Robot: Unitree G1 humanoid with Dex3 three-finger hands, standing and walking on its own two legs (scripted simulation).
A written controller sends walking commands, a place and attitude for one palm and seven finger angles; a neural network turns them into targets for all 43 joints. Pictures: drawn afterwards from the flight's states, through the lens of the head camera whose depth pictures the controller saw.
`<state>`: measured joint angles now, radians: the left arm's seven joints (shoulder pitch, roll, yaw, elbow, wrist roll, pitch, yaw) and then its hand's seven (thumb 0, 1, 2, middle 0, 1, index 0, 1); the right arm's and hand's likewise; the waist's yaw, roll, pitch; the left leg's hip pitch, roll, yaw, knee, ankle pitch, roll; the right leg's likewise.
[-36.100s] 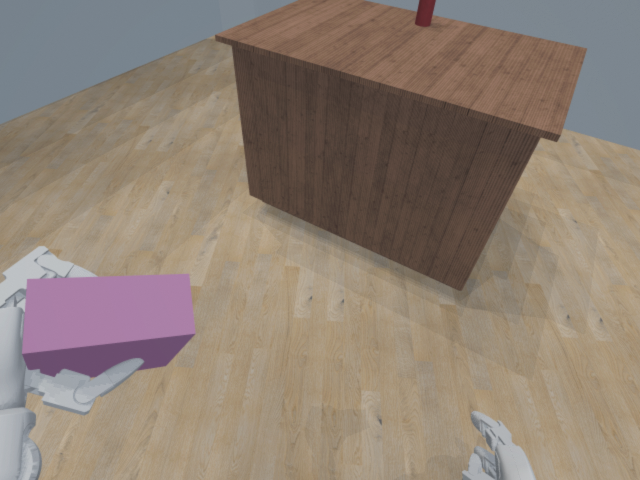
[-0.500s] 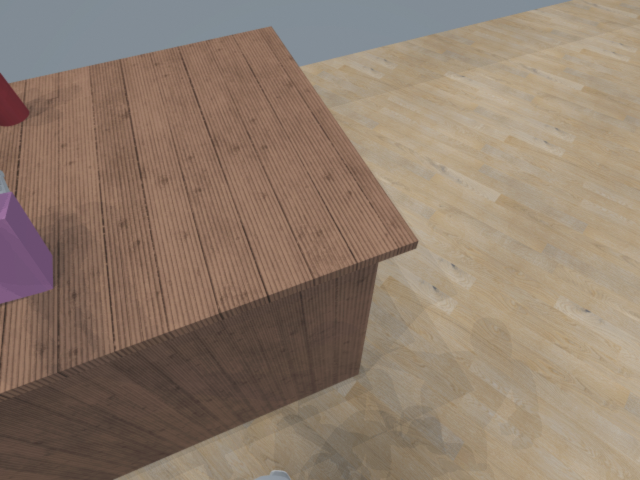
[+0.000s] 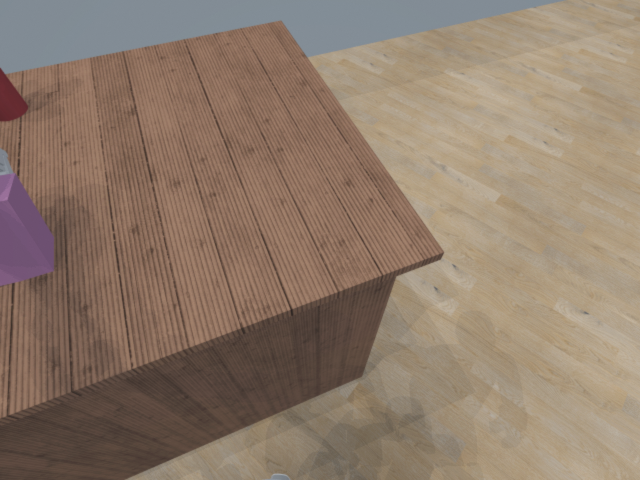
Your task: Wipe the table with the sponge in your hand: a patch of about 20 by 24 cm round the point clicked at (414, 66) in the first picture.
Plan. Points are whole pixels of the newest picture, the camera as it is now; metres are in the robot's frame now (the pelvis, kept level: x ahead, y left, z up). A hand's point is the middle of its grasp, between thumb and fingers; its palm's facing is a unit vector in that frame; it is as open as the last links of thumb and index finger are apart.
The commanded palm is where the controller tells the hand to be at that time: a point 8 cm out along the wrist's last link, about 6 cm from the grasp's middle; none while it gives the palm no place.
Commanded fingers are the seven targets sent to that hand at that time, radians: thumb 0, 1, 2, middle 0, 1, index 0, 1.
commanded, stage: wipe forward along the first lane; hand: left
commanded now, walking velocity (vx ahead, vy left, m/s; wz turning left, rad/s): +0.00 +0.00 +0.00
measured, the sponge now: out of the picture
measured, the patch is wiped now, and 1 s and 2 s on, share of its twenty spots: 0.40 0.50 0.60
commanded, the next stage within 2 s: slide across to the middle lane in 0.12 s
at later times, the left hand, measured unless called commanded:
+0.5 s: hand out of the picture +0.40 +0.43 +0.12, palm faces -0.16 +0.05 -0.99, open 9.9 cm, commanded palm +0.41 +0.39 +0.16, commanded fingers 0.00 0.10 1.30 -1.20 -1.60 -1.20 -1.60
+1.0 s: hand (33, 169) +0.44 +0.37 +0.12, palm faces -0.15 +0.04 -0.99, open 9.9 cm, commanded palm +0.44 +0.35 +0.17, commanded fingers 0.00 0.10 1.30 -1.20 -1.60 -1.20 -1.60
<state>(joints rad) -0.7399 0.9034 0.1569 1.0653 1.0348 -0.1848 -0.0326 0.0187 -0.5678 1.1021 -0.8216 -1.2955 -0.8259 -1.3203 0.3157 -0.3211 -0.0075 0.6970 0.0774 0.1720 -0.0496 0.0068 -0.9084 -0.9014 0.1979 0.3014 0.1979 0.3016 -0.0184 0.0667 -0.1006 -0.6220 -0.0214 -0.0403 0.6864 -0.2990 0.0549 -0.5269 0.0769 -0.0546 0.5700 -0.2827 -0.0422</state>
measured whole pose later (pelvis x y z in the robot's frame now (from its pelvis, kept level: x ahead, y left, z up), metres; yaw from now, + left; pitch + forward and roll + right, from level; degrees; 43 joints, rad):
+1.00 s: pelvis +0.04 +0.01 +0.01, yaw +1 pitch +11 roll -2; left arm -0.75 0.74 0.01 0.92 1.00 -0.02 -0.01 0.01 -0.53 1.10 -0.76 -1.37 -0.76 -1.39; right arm 0.26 -0.31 -0.02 0.71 0.06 0.17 -0.03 0.01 -0.91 -0.90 0.20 0.30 0.20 0.30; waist 0.00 0.06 -0.07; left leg -0.44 -0.05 -0.03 0.53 -0.28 0.07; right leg -0.36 0.05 -0.03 0.44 -0.28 -0.03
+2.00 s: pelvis +0.04 +0.02 +0.02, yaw +1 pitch +7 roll -1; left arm -0.44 0.58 -0.04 0.51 0.93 0.21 0.04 -0.01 -0.46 1.06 -0.69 -1.41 -0.69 -1.44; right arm 0.19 -0.29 0.01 0.66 0.08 0.20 0.01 0.01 -0.91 -0.90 0.20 0.30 0.20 0.30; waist 0.03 0.08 -0.09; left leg -0.33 -0.07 -0.02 0.50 -0.27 0.08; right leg -0.26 0.03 -0.02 0.43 -0.29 -0.02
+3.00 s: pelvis +0.02 -0.01 +0.02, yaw -1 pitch +1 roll +0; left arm 0.04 0.50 -0.03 -0.06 0.88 0.39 0.06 0.03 -0.44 1.05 -0.67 -1.43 -0.69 -1.43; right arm 0.08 -0.29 0.03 0.63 0.07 0.16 0.00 0.01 -0.91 -0.90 0.19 0.30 0.19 0.30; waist 0.07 0.11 -0.06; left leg -0.23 -0.05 0.00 0.50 -0.28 0.05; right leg -0.19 0.05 0.00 0.47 -0.30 -0.04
